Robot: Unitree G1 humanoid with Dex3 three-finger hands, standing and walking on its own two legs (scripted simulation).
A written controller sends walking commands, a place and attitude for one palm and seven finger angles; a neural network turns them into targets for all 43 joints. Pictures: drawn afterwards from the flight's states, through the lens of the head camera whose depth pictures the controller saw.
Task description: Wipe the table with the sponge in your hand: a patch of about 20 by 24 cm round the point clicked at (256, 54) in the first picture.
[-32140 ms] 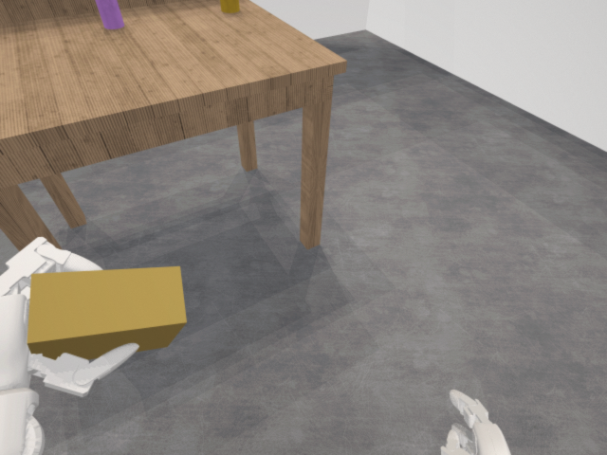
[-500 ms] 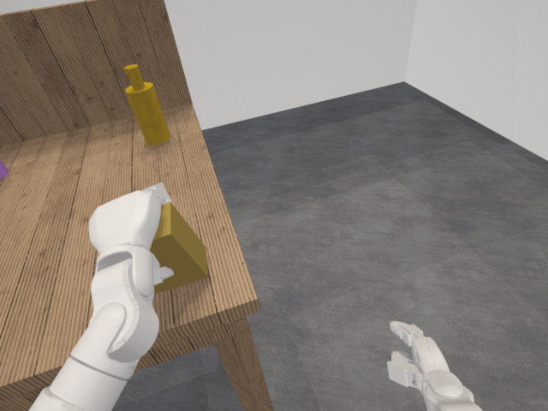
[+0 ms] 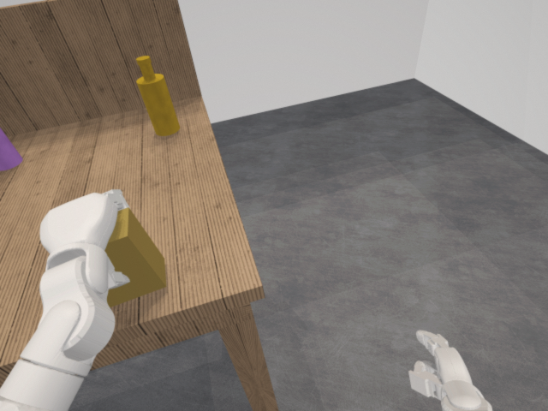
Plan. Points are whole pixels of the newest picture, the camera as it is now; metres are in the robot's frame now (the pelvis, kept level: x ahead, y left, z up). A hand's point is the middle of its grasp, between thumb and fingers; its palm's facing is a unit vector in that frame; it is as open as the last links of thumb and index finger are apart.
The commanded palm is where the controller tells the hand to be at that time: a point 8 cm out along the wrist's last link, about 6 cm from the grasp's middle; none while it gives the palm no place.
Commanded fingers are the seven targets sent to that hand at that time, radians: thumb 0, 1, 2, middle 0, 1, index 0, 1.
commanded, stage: wipe forward along the middle lane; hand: left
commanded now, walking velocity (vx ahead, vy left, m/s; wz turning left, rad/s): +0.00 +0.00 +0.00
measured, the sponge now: (122, 268) +0.27 +0.28 +0.10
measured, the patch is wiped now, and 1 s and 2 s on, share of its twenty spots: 0.90 0.90 0.95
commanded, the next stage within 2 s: slide back across to the first lane in 1.64 s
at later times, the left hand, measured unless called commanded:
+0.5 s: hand (107, 227) +0.31 +0.30 +0.14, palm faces +0.01 -0.01 -1.00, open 10.2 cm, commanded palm +0.29 +0.31 +0.18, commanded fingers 0.00 0.10 1.30 -1.20 -1.60 -1.20 -1.60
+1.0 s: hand (112, 207) +0.36 +0.32 +0.14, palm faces -0.06 +0.01 -1.00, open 10.2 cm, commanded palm +0.34 +0.33 +0.17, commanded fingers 0.00 0.10 1.30 -1.20 -1.60 -1.20 -1.60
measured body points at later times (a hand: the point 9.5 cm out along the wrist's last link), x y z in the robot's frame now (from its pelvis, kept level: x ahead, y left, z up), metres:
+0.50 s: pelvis -0.01 +0.00 +0.00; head -0.02 -0.04 +0.45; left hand +0.31 +0.30 +0.20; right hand +0.20 -0.22 -0.11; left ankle +0.00 +0.13 -0.74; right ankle -0.02 -0.09 -0.74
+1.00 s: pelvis -0.01 +0.01 +0.00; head -0.01 -0.03 +0.45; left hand +0.36 +0.31 +0.20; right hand +0.17 -0.23 -0.12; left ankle +0.00 +0.13 -0.74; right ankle -0.02 -0.09 -0.74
